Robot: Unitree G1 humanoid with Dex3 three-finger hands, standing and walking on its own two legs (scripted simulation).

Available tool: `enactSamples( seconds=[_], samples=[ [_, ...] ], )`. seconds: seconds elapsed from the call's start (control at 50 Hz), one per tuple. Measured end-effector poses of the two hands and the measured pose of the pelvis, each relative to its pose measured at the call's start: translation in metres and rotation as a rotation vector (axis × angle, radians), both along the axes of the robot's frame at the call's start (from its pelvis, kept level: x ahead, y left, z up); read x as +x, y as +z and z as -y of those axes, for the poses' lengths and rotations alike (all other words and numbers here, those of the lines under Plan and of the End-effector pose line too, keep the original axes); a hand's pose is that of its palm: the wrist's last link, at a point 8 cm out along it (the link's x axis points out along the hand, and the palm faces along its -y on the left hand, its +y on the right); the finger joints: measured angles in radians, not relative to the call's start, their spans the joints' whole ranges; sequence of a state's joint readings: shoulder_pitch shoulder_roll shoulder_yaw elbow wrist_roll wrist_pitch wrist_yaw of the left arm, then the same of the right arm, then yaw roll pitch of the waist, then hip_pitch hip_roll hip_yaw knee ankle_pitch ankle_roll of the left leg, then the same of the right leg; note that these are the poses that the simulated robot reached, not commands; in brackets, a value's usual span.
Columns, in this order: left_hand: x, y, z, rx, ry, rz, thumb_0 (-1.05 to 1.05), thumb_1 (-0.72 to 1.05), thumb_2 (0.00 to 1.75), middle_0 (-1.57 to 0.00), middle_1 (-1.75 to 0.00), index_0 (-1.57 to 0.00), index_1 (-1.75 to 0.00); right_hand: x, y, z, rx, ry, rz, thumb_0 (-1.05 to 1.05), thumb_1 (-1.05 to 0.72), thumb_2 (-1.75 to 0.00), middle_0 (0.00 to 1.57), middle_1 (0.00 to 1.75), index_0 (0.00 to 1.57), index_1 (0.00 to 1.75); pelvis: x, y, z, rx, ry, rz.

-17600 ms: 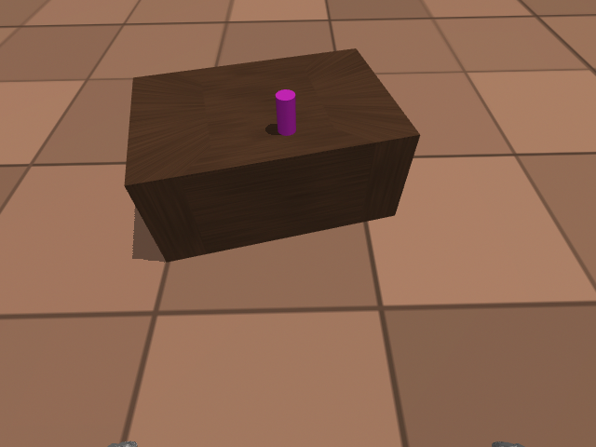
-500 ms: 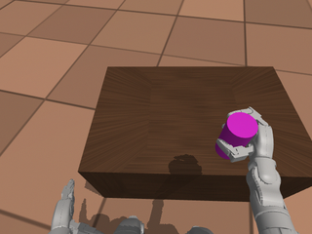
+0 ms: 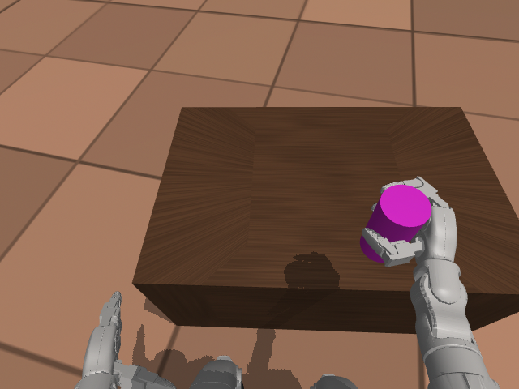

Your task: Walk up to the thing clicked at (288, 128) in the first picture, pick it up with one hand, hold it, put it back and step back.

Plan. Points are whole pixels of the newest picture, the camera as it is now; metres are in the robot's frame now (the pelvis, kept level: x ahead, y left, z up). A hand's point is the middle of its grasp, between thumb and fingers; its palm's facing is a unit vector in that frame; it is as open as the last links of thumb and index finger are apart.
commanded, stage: crouch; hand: right
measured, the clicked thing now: (390, 227) +0.34 -0.17 +0.03
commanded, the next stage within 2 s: lower in 1.20 s
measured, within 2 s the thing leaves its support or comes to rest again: neither
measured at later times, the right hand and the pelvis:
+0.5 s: hand (377, 207) +0.42 -0.19 -0.04, palm faces +0.17 +0.99 +0.00, open 9.5 cm; pelvis -0.02 -0.01 -0.05, yaw +1 degrees
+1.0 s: hand (372, 203) +0.47 -0.20 -0.09, palm faces +0.19 +0.98 +0.00, open 9.5 cm; pelvis -0.02 -0.01 -0.09, yaw +1 degrees
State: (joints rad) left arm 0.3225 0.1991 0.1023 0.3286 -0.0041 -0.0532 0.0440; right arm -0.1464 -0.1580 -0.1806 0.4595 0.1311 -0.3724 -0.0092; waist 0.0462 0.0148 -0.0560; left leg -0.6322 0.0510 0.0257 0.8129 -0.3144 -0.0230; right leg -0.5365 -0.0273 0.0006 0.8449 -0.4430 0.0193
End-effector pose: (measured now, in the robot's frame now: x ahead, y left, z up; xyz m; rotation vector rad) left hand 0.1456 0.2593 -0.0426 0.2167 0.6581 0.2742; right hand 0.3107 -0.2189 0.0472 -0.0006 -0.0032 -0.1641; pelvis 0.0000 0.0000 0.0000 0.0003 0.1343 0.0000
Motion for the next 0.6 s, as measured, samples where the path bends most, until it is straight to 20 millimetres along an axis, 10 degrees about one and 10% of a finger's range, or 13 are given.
enactSamples(
  seconds=[0.6],
  samples=[
    [-0.031, -0.006, 0.004, 0.172, -0.077, 0.024, -0.01, -0.52, 0.04, -0.05, -0.06, -0.06, -0.04, 0.094, -0.099, 0.019, 0.010, -0.010, -0.037, 0.01, 0.39, -1.18, 0.73, 1.07, 0.78, 1.09, -0.025, -0.063, 0.009, 0.020, 0.014, -0.220]
  ],
)
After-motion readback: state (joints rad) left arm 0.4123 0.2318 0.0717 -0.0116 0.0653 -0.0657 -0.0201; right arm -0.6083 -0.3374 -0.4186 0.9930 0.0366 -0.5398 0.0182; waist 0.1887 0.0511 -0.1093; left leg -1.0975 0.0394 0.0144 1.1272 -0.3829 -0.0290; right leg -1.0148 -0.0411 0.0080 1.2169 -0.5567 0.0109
